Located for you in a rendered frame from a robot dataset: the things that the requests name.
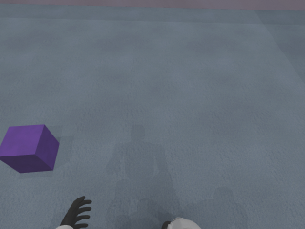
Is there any carton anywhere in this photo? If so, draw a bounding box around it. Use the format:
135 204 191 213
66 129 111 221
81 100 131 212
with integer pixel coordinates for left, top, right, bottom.
0 124 60 174

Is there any robot left hand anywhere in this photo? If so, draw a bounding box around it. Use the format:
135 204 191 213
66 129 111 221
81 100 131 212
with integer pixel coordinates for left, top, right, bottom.
60 196 92 229

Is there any right robot thigh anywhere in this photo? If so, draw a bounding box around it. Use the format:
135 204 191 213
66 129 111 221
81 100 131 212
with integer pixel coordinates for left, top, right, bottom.
167 219 201 229

